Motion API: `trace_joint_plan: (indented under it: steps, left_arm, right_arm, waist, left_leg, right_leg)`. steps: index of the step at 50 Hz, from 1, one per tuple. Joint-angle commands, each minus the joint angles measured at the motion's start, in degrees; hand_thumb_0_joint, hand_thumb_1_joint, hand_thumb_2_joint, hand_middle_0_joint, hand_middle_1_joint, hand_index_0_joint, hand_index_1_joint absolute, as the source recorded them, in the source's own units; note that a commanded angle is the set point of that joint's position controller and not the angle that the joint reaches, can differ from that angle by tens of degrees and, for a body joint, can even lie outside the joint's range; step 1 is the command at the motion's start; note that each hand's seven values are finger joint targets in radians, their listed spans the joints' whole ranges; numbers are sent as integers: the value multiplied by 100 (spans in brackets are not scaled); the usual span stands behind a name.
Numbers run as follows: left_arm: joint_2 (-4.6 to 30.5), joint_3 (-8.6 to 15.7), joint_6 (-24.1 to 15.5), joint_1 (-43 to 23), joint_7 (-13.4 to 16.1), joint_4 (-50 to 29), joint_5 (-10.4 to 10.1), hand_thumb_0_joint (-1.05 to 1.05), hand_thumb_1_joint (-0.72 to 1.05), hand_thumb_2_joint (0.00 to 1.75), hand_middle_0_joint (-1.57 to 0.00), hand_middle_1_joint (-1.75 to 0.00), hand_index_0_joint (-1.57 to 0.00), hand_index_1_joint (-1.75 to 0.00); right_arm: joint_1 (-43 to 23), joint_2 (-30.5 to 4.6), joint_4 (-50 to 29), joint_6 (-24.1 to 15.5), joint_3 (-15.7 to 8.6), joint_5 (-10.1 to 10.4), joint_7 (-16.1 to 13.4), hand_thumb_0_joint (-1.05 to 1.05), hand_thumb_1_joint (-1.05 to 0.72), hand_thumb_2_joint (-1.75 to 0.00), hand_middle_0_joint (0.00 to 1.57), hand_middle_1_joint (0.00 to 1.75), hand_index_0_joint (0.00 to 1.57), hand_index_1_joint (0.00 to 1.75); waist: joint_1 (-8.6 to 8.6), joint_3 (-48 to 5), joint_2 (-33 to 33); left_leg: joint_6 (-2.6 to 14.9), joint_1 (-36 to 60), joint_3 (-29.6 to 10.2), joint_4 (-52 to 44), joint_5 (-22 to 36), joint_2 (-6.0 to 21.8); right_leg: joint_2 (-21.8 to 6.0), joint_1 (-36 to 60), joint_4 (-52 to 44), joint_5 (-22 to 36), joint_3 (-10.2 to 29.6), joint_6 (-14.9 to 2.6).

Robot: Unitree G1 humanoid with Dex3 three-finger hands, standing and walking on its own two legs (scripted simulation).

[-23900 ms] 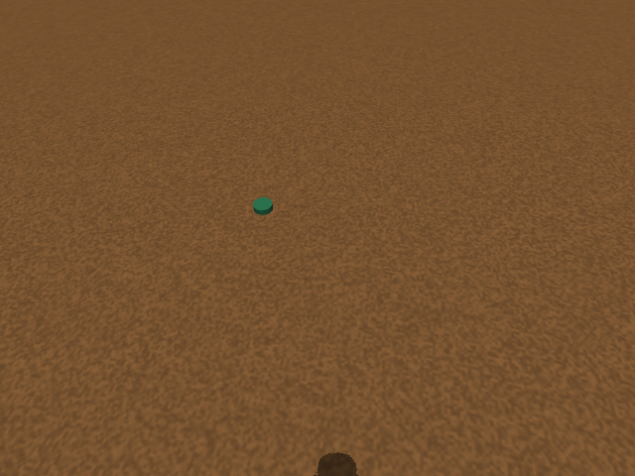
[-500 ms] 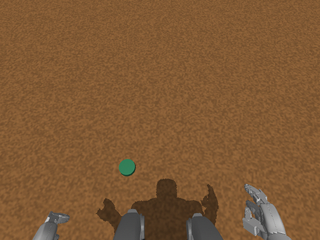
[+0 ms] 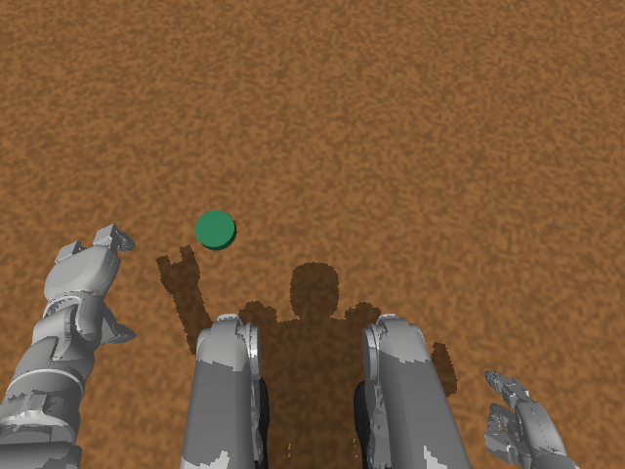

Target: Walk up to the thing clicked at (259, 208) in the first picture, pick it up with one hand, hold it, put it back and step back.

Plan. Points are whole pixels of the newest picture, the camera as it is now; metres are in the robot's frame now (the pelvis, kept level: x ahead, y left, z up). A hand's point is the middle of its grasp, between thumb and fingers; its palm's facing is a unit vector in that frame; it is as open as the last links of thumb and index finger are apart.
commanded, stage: rise first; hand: left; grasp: from above
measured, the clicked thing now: (216, 230) +0.55 +0.23 -0.45
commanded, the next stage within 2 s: none
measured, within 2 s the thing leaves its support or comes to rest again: neither
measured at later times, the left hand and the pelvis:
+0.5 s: hand (151, 252) +0.44 +0.29 -0.24, palm faces -0.46 -0.02 -0.89, open 14.2 cm; pelvis -0.02 +0.01 -0.10, yaw -4 degrees
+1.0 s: hand (170, 239) +0.48 +0.28 -0.30, palm faces -0.46 -0.03 -0.89, open 14.2 cm; pelvis +0.00 +0.01 -0.13, yaw -6 degrees
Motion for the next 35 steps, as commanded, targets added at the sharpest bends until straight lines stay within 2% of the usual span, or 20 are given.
trace_joint_plan:
  steps: [1,2,4,6,8,9,11,13,15,16,17,20,22,23,24,26,28,30,33,35]
  left_arm:
    - [1782,374,-427,-1759,327,-266,561,0,-56,105,-7,-104,-6,-106]
    - [1723,293,-493,-1999,382,-232,659,0,-55,104,-6,-105,-6,-106]
    - [1999,435,-563,-2198,540,37,916,0,-56,105,-6,-106,-5,-106]
    - [2155,429,-600,-2625,673,146,1149,0,-56,105,-6,-106,-5,-106]
    - [2214,431,-593,-2791,823,304,1358,0,-57,105,-6,-104,-5,-105]
    - [2161,374,-586,-2941,876,388,1419,0,-57,105,-6,-104,-5,-105]
    - [2338,460,-542,-2944,981,724,1565,0,-59,107,-6,-102,-5,-103]
    - [2397,412,-539,-3267,1050,834,1695,0,-59,107,-6,-101,-5,-102]
    - [2382,350,-541,-3348,1087,1040,1815,0,-59,106,-7,-100,-6,-101]
    - [2453,365,-546,-3464,1105,1081,1907,0,-60,107,-6,-100,-5,-101]
    - [2502,318,-558,-3604,1117,1167,1984,0,-59,106,-6,-99,-5,-101]
    - [2414,160,-622,-3864,1143,1329,2114,0,-60,106,-7,-98,-5,-100]
    - [2582,191,-686,-4076,1159,1374,2218,0,-60,106,-6,-99,-5,-100]
    - [2603,199,-697,-3956,1170,1602,2245,0,-59,106,-6,-99,-5,-100]
    - [2560,144,-726,-4037,1176,1604,2273,0,-58,105,-6,-100,-5,-101]
    - [2538,124,-765,-4090,1207,1694,2297,0,-58,104,-6,-101,-6,-102]
    - [2721,230,-790,-4273,1275,1709,2315,0,-57,103,-6,-102,-6,-102]
    - [2696,265,-765,-4212,1337,1850,2290,0,-56,102,-6,-103,-6,-103]
    - [2818,331,-746,-4533,1443,1753,2353,0,-55,101,-6,-104,-6,-103]
    - [2807,328,-712,-4508,1496,1797,2383,0,-58,103,-6,-103,-6,-103]
  right_arm:
    - [869,-1018,-301,-102,-399,-54,-2,0,-87,-90,20,30,20,30]
    - [903,-1024,-271,-69,-387,-76,11,0,-87,-90,20,30,20,30]
    - [939,-1062,-211,15,-353,-106,31,0,-87,-90,20,30,20,30]
    - [977,-1084,-181,111,-321,-150,49,0,-88,-90,20,30,20,30]
    - [1000,-1090,-153,220,-298,-188,73,0,-88,-90,20,30,20,30]
    - [1054,-1080,-116,263,-259,-209,90,0,-89,-90,20,30,20,30]
    - [1076,-1097,-94,354,-232,-247,112,0,-89,-90,20,30,20,30]
    - [1118,-1096,-44,417,-203,-302,143,0,-90,-90,20,30,20,30]
    - [1120,-1057,9,465,-172,-347,168,0,-90,-90,20,30,20,30]
    - [1171,-1111,35,491,-174,-355,177,0,-90,-90,20,30,20,30]
    - [1156,-1124,60,507,-147,-387,188,0,-90,-90,20,30,20,30]
    - [1171,-1096,99,559,-108,-439,224,0,-90,-90,20,30,20,30]
    - [1245,-1152,132,579,-76,-472,236,0,-91,-90,20,30,20,30]
    - [1246,-1165,143,590,-64,-492,247,0,-91,-90,20,30,20,30]
    - [1256,-1151,122,599,-27,-513,262,0,-90,-90,20,30,20,30]
    - [1232,-1138,118,614,3,-549,279,0,-91,-90,20,30,20,30]
    - [1283,-1190,129,621,43,-586,295,0,-90,-90,20,30,20,30]
    - [1319,-1167,132,619,100,-627,331,0,-91,-90,20,30,20,30]
    - [1401,-1215,169,618,127,-673,348,0,-91,-90,20,30,20,30]
    - [1384,-1193,180,636,157,-685,361,0,-91,-90,20,30,20,30]
  waist:
    - [-187,-3546,200]
    - [-246,-3494,233]
    - [-174,-3465,367]
    - [-260,-3485,580]
    - [-269,-3589,672]
    - [-360,-3567,753]
    - [-355,-3517,680]
    - [-479,-3421,794]
    - [-503,-3323,876]
    - [-493,-3464,923]
    - [-570,-3374,978]
    - [-718,-3204,1019]
    - [-736,-3278,1110]
    - [-735,-3166,1043]
    - [-813,-3107,1056]
    - [-836,-3095,1038]
    - [-849,-3214,1120]
    - [-830,-3310,1234]
    - [-969,-3477,1470]
    - [-936,-3479,1500]
  left_leg:
    - [215,2147,255,-658,548,-205]
    - [218,2107,242,-591,435,-198]
    - [196,2014,219,-510,297,-198]
    - [182,1946,179,-449,107,-193]
    - [183,1961,159,-362,106,-188]
    - [182,1938,150,-314,175,-190]
    - [201,1796,144,-203,239,-195]
    - [212,1695,144,-90,204,-195]
    - [208,1584,134,22,200,-199]
    - [203,1655,112,65,252,-192]
    - [213,1540,104,157,243,-183]
    - [219,1404,91,327,224,-179]
    - [213,1367,81,410,311,-183]
    - [207,1355,35,413,264,-171]
    - [217,1240,40,476,224,-170]
    - [215,1249,22,538,227,-169]
    - [217,1200,33,652,315,-163]
    - [199,1317,30,708,527,-154]
    - [190,1502,-10,858,770,-107]
    - [193,1410,27,941,886,-101]
  right_leg:
    - [167,1351,-1285,844,-104,-156]
    - [171,1144,-1245,733,-131,-159]
    - [189,886,-1057,552,-195,-195]
    - [196,625,-880,391,-260,-215]
    - [213,490,-744,371,-321,-230]
    - [204,458,-656,463,-351,-223]
    - [219,381,-553,519,-392,-227]
    - [208,257,-444,515,-403,-229]
    - [214,110,-303,528,-428,-244]
    - [222,27,-232,589,-451,-255]
    - [224,-73,-163,601,-461,-249]
    - [222,-235,-53,632,-473,-249]
    - [236,-265,45,719,-505,-250]
    - [231,-354,104,677,-532,-252]
    - [245,-375,109,652,-553,-241]
    - [255,-408,145,670,-578,-241]
    - [265,-376,217,759,-593,-226]
    - [275,-303,319,965,-621,-228]
    - [287,-364,445,1228,-670,-213]
    - [324,-305,483,1346,-662,-213]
